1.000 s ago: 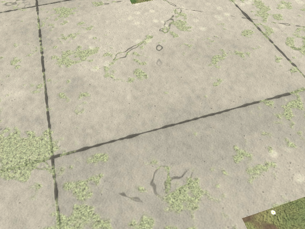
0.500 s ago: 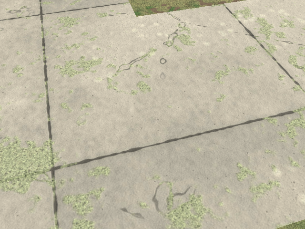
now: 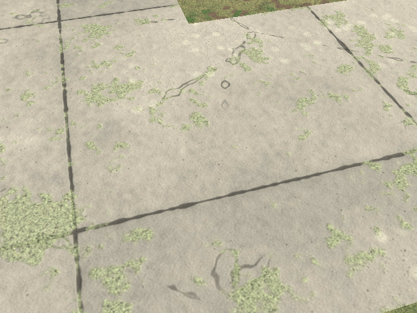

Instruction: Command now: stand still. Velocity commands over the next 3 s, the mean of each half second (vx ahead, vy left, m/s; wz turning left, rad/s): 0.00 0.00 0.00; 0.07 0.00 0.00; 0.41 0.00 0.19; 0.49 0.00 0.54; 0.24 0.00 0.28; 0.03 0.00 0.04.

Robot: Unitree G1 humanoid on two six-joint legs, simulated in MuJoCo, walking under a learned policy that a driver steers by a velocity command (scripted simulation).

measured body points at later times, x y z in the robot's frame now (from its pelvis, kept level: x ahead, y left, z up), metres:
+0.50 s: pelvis +0.00 +0.00 +0.00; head +0.01 +0.00 +0.45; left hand +0.03 +0.25 -0.16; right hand -0.02 -0.24 -0.16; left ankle -0.03 +0.12 -0.74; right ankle +0.03 -0.14 -0.74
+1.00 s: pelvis +0.03 -0.01 -0.01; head +0.03 -0.02 +0.44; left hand +0.04 +0.23 -0.16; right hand -0.03 -0.26 -0.16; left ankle -0.04 +0.12 -0.74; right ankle +0.02 -0.12 -0.72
